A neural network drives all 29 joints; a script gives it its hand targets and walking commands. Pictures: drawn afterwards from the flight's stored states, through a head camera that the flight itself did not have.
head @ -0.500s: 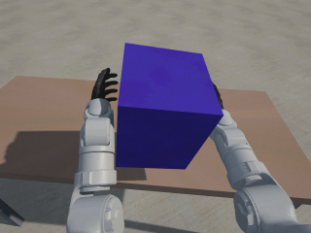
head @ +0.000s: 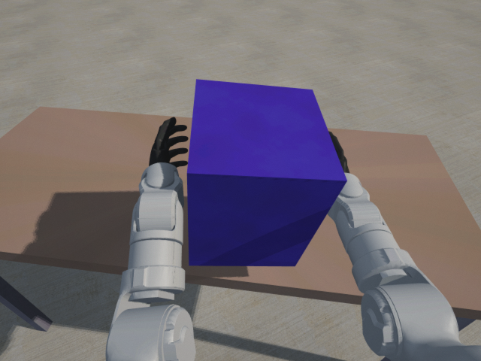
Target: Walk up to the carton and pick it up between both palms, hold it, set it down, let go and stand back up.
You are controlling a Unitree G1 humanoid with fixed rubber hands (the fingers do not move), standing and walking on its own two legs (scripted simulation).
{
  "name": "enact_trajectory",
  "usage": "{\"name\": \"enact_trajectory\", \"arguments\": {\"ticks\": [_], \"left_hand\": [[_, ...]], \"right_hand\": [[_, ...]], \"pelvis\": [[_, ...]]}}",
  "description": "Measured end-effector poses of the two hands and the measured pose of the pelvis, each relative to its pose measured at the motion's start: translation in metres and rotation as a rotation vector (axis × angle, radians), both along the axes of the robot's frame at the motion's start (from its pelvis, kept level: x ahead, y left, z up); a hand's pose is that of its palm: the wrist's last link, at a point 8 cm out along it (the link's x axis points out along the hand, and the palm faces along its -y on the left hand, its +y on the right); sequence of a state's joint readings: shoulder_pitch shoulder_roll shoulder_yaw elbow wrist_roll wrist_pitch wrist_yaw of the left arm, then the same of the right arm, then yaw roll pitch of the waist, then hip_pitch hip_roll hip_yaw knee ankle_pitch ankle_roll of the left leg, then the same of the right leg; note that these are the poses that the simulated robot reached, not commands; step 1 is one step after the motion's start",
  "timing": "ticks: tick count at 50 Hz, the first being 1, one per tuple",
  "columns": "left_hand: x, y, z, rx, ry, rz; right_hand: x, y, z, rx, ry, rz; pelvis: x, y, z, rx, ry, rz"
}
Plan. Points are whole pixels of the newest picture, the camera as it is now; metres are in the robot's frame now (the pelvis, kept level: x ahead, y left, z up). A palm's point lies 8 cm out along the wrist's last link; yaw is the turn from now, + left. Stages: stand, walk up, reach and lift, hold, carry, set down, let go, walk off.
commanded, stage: set down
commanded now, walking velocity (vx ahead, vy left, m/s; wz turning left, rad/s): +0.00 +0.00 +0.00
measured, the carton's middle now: (249, 179) +0.40 +0.01 +0.12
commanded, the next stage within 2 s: none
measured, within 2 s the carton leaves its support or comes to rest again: rests again in 1.98 s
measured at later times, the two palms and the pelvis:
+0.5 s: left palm (169, 182) +0.38 +0.15 +0.13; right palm (330, 183) +0.41 -0.14 +0.10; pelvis +0.00 -0.01 +0.00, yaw -1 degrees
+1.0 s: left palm (178, 193) +0.39 +0.14 +0.09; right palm (328, 188) +0.43 -0.15 +0.07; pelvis +0.01 +0.00 +0.00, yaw -2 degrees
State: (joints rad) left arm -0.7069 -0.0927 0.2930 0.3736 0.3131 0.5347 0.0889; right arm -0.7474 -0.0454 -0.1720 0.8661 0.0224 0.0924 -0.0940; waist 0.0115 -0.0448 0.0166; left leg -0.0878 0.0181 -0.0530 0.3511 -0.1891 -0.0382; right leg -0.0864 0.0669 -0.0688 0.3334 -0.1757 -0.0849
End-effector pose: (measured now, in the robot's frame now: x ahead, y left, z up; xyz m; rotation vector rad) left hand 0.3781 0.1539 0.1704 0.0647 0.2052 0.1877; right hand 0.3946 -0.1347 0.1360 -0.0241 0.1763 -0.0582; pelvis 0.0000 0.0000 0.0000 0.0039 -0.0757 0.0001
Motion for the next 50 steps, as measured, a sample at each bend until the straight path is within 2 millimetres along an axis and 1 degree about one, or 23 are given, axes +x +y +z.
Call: {"name": "enact_trajectory", "arguments": {"ticks": [7, 16, 24, 40, 50], "left_hand": [[0.002, -0.005, -0.009, -0.018, 0.022, 0.011], [0.001, -0.003, -0.027, -0.044, 0.045, 0.038], [0.003, -0.002, -0.04, -0.048, 0.055, 0.05], [0.015, -0.014, -0.059, -0.057, 0.088, 0.063], [0.015, -0.011, -0.078, -0.048, 0.1, 0.082]], "right_hand": [[0.004, -0.006, -0.006, -0.003, 0.02, 0.011], [0.009, -0.003, -0.023, 0.001, 0.043, 0.034], [0.013, -0.003, -0.037, 0.004, 0.052, 0.045], [0.026, -0.015, -0.052, -0.003, 0.081, 0.06], [0.033, -0.011, -0.068, -0.013, 0.092, 0.086]], "pelvis": [[-0.001, -0.005, 0.0, 0.006, 0.02, -0.009], [-0.001, -0.008, 0.001, 0.009, 0.058, -0.012], [0.001, -0.006, 0.002, 0.008, 0.097, -0.01], [0.01, -0.003, 0.002, 0.01, 0.147, -0.038], [0.012, -0.003, 0.002, 0.01, 0.192, -0.041]]}}
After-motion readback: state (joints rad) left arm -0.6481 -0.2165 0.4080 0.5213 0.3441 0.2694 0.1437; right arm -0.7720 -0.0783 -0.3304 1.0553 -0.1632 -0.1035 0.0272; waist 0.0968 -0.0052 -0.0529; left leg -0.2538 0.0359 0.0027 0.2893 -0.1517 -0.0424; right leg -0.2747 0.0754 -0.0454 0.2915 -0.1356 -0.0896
